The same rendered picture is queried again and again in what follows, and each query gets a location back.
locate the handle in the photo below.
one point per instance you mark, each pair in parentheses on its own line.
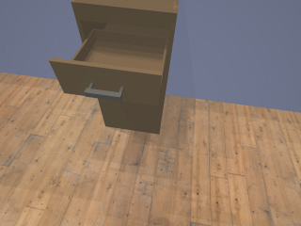
(103,94)

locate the cabinet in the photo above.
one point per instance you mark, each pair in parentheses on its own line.
(145,17)

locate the drawer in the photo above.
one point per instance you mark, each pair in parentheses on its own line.
(113,59)

